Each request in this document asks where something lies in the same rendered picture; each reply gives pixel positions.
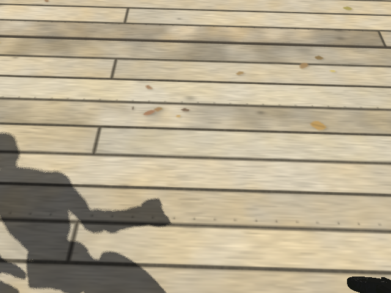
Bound robot right hand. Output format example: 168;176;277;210
347;277;391;293

